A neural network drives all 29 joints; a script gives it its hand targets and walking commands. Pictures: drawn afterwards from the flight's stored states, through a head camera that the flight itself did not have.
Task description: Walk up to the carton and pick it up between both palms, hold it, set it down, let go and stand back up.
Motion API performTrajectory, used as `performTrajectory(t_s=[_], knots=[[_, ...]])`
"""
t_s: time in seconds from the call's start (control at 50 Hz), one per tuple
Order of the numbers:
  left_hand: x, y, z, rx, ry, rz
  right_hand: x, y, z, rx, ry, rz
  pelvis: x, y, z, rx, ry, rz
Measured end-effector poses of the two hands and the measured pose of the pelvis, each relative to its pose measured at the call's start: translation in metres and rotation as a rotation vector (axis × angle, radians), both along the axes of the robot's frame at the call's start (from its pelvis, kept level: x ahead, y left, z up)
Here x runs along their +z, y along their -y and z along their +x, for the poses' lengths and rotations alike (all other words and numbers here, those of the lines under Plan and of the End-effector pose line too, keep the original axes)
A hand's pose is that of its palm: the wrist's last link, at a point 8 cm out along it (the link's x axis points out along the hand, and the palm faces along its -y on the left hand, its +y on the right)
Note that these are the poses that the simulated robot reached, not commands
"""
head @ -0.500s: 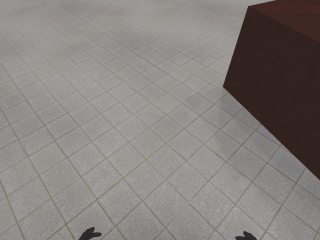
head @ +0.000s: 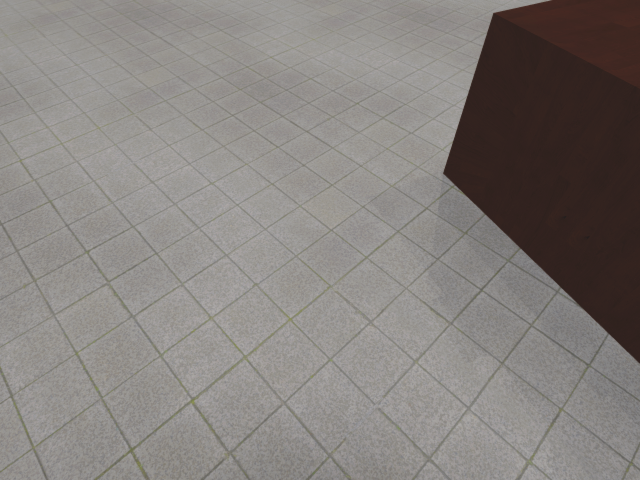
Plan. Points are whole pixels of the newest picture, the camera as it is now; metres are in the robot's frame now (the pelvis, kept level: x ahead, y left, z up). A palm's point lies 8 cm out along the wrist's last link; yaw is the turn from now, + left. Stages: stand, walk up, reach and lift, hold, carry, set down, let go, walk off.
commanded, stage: stand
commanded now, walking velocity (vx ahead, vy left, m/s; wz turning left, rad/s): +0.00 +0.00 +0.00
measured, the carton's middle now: out of the picture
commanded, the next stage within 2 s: walk up in 1.32 s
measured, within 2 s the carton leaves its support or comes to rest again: neither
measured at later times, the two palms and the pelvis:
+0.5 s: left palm out of the picture +0.01 +0.22 -0.14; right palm out of the picture +0.00 -0.22 -0.14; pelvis +0.00 +0.00 +0.01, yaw +0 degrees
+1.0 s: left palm out of the picture -0.02 +0.21 -0.14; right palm out of the picture -0.03 -0.20 -0.14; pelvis +0.00 +0.00 +0.01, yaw +0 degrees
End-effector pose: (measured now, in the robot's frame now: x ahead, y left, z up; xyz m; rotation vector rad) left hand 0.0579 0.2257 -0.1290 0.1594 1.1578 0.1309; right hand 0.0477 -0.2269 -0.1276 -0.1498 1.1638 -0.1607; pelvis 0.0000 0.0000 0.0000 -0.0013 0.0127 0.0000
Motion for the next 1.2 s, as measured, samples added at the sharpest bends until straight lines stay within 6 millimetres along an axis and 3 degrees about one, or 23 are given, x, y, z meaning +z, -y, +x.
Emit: performTrajectory(t_s=[0.3,0.64,1.0,1.2], knots=[[-0.004,-0.005,-0.022,0.027,-0.084,0.006,-0.004,-0.003,-0.028,-0.030,-0.101,0.000,0.004,-0.002,0.003,-0.003,0.011,0.000],[-0.010,0.007,-0.060,0.047,-0.206,-0.020,-0.010,-0.014,-0.056,-0.045,-0.202,0.029,0.006,-0.003,0.000,-0.003,0.021,0.001],[-0.012,0.015,-0.078,0.056,-0.266,-0.035,-0.013,-0.024,-0.077,-0.052,-0.272,0.053,0.006,-0.002,-0.001,-0.003,0.021,0.001],[-0.013,0.017,-0.079,0.057,-0.274,-0.040,-0.013,-0.026,-0.078,-0.052,-0.279,0.054,0.007,-0.002,0.001,-0.003,0.023,0.000]])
